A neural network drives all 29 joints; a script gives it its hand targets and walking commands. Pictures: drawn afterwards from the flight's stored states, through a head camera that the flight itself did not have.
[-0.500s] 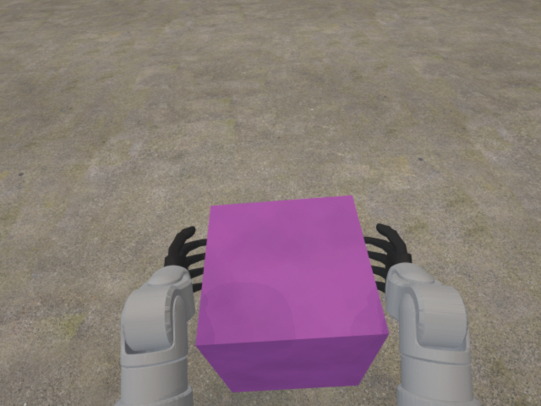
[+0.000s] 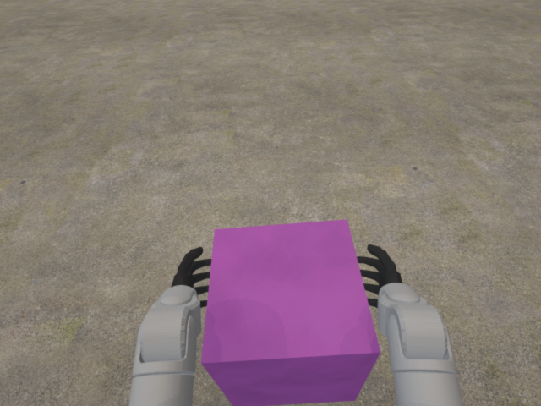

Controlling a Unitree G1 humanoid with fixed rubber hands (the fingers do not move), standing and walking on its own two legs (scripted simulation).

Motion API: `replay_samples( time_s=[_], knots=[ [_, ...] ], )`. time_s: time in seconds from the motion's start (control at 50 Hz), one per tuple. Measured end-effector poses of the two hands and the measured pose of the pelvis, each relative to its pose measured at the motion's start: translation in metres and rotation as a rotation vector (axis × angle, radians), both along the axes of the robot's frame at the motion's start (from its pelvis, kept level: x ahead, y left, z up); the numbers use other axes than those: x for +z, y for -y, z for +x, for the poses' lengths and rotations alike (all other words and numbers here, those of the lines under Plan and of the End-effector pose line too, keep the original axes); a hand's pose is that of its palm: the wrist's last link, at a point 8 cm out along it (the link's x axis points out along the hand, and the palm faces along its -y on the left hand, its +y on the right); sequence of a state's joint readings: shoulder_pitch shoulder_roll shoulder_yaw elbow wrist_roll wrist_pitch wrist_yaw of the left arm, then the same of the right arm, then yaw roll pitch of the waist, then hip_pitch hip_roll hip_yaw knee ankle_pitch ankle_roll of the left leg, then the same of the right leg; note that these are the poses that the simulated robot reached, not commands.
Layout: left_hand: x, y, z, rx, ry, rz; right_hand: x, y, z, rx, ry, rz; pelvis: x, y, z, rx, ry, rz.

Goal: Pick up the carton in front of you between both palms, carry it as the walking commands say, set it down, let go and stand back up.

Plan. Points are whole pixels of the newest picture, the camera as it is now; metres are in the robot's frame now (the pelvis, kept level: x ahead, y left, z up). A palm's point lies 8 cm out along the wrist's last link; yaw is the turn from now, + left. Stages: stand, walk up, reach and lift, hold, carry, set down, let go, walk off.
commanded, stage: carry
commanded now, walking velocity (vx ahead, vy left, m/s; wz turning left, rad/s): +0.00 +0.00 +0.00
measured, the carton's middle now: (287, 318) +0.27 +0.00 -0.03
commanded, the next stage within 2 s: hold in 0.58 s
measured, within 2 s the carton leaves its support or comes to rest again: neither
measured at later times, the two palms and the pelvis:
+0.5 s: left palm (186, 305) +0.26 +0.15 +0.04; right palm (389, 302) +0.26 -0.15 +0.04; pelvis -0.03 +0.00 +0.00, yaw +0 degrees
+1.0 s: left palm (184, 328) +0.22 +0.14 +0.05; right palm (405, 335) +0.21 -0.16 +0.05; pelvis -0.07 +0.00 +0.01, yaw -3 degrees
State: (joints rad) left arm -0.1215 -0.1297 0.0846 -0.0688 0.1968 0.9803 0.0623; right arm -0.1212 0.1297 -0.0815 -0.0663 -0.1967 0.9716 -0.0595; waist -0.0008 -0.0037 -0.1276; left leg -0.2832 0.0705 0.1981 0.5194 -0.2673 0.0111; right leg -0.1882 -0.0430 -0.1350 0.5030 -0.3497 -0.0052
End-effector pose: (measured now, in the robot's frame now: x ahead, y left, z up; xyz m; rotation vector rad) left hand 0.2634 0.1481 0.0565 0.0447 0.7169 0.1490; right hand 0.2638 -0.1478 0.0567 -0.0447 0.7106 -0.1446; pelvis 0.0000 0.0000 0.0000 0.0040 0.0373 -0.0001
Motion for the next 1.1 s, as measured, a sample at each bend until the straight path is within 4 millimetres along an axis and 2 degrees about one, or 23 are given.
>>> replay_samples(
  time_s=[0.24, 0.42, 0.58, 0.82, 1.1],
  knots=[
    [-0.020, 0.000, -0.001, -0.021, 0.019, 0.022, -0.020, 0.000, -0.001, 0.026, 0.018, -0.029, 0.002, 0.001, -0.023, 0.002, 0.005, -0.003],
    [-0.015, 0.001, -0.002, -0.009, 0.071, 0.012, -0.015, 0.001, -0.002, 0.016, 0.070, -0.017, 0.001, 0.002, -0.030, 0.003, 0.000, -0.004],
    [-0.017, 0.002, -0.010, -0.013, 0.049, 0.012, -0.017, 0.002, -0.009, 0.019, 0.047, -0.018, 0.001, 0.003, -0.030, 0.002, 0.002, -0.004],
    [-0.011, 0.013, -0.027, -0.064, 0.049, 0.011, -0.011, 0.013, -0.039, -0.016, 0.045, -0.024, 0.009, 0.002, -0.048, -0.035, 0.147, -0.003],
    [-0.006, 0.004, -0.049, -0.080, 0.063, -0.018, -0.005, 0.006, -0.065, -0.036, 0.059, -0.016, 0.005, -0.011, -0.077, -0.069, 0.209, -0.012]
  ],
)
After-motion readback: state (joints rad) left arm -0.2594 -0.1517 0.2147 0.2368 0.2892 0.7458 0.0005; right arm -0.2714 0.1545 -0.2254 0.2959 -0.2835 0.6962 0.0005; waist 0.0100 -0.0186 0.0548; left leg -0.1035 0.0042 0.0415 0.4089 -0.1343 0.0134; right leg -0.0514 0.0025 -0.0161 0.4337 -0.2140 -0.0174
